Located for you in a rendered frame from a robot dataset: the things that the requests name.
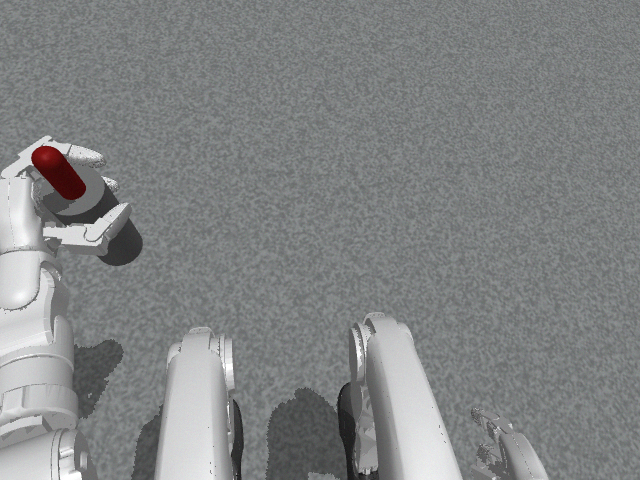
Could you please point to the right robot hand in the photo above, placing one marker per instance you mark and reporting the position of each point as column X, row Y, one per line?
column 516, row 459

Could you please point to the left robot arm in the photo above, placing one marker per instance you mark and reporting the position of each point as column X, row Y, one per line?
column 39, row 411

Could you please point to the right robot foot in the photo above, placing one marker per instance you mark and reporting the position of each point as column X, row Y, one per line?
column 347, row 433

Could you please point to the left robot hand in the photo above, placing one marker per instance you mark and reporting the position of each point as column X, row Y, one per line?
column 25, row 223

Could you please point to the bottle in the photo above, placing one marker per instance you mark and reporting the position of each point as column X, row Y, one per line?
column 79, row 194

